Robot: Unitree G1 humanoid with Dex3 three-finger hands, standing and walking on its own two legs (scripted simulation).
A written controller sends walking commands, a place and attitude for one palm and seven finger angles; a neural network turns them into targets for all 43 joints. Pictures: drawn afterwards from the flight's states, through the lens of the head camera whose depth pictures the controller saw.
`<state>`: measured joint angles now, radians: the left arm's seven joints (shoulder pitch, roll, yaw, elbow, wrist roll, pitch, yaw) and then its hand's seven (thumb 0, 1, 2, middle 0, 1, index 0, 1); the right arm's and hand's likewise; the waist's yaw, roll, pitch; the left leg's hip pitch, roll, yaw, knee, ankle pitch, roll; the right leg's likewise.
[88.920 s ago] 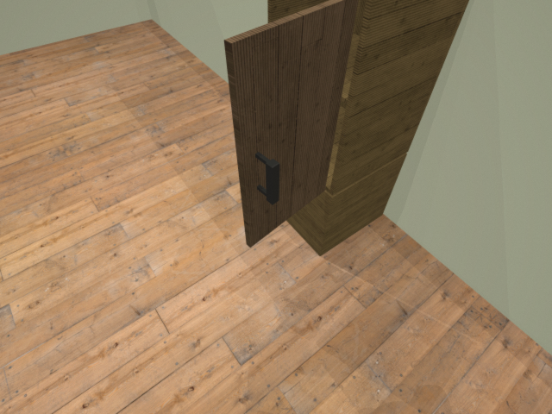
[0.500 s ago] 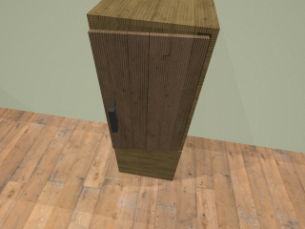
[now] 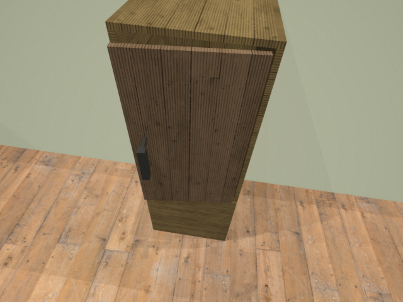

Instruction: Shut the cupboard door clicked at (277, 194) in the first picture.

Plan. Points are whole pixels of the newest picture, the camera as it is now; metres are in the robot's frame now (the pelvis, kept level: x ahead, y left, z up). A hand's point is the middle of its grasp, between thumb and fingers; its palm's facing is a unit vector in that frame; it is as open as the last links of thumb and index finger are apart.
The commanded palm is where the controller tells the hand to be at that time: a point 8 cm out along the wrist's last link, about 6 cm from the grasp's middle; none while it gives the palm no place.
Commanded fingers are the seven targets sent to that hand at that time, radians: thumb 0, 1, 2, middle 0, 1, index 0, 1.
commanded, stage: shuffle to correct the standing spot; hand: left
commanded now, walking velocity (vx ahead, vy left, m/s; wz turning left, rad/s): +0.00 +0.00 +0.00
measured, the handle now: (145, 158) +0.49 +0.19 -0.07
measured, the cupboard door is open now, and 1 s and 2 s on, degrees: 7 7 7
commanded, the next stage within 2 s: come to a stop and stand still in 0.08 s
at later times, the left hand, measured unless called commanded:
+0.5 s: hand out of the picture +0.01 +0.14 -0.18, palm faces +0.00 -0.99 -0.16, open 7.4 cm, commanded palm none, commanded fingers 0.00 0.90 0.90 -0.20 -0.30 -0.20 -0.30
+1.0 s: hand out of the picture +0.07 +0.19 -0.17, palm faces -0.03 -0.96 -0.27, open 7.4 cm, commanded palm none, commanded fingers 0.00 0.90 0.90 -0.20 -0.30 -0.20 -0.30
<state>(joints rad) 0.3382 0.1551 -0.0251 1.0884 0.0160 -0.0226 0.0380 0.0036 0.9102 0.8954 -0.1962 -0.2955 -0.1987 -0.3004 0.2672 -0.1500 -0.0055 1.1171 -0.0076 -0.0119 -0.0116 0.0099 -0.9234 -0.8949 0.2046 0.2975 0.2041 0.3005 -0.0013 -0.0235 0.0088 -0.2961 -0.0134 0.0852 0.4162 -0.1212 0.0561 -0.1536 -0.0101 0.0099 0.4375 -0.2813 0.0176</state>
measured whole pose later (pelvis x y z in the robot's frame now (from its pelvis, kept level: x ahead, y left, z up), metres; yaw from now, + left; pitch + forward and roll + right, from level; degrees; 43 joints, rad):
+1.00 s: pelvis +0.03 -0.01 -0.01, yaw -1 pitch +0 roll +1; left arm 0.26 0.22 -0.02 1.01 0.01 -0.02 0.04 0.01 0.91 0.90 -0.20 -0.30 -0.20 -0.30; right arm 0.25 -0.19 0.01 1.02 -0.01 -0.01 0.00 0.01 -0.92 -0.89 0.20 0.30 0.20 0.30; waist -0.01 0.01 0.02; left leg -0.29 0.00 0.10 0.52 -0.22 0.04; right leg -0.15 -0.01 0.02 0.53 -0.38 0.00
